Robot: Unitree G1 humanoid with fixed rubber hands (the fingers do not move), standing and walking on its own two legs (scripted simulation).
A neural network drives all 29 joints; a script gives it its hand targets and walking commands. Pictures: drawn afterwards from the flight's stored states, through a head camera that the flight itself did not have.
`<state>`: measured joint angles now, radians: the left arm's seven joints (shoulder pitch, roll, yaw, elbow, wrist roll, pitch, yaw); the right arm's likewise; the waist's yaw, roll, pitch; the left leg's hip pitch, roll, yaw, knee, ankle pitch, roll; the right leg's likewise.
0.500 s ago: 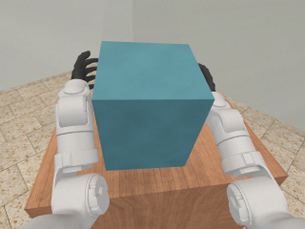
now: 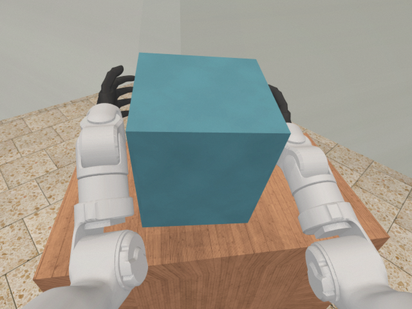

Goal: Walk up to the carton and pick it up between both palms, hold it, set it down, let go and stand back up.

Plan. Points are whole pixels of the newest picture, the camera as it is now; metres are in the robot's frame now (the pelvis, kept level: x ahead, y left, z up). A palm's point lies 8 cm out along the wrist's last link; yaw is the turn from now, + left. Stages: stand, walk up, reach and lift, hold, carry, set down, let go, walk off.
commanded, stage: hold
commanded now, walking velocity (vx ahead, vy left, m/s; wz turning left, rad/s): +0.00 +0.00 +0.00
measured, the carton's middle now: (198, 144) +0.35 +0.01 +0.19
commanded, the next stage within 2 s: none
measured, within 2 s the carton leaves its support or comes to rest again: neither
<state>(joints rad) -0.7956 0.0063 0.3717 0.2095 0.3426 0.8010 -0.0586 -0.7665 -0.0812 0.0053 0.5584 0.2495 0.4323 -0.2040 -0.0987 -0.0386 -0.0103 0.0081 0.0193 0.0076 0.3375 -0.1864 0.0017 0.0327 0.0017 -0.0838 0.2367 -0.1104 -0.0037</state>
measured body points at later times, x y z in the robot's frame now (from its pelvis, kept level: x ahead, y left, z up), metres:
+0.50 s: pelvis +0.00 +0.00 +0.00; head -0.07 +0.03 +0.44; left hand +0.38 +0.16 +0.25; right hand +0.37 -0.15 +0.22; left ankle +0.01 +0.11 -0.75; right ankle +0.03 -0.12 -0.75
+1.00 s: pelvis +0.00 +0.00 +0.00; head -0.07 +0.02 +0.44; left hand +0.38 +0.16 +0.25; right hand +0.37 -0.15 +0.22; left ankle +0.01 +0.11 -0.75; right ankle +0.03 -0.12 -0.75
